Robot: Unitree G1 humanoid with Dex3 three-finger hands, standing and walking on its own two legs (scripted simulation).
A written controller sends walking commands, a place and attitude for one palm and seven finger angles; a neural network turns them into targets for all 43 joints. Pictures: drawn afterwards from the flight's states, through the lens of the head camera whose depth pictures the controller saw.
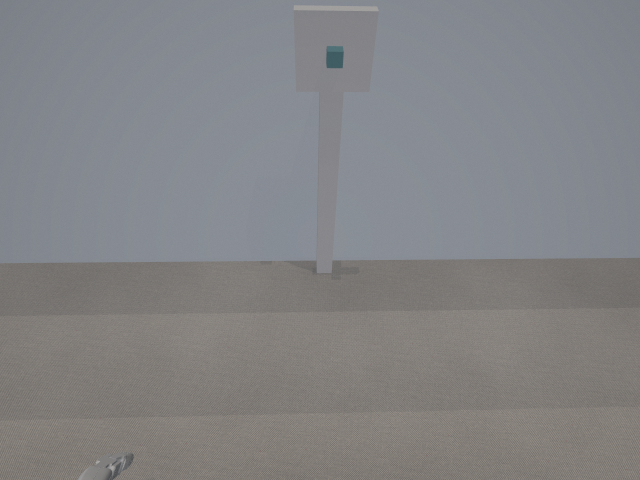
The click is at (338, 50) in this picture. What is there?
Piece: button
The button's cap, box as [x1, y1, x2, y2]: [326, 46, 343, 67]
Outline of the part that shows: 327,46 327,67 342,67 342,46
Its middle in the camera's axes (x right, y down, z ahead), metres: +0.03 -0.41 +0.87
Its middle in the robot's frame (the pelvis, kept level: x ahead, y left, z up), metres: +0.94 +0.02 +0.10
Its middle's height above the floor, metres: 0.87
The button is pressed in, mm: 0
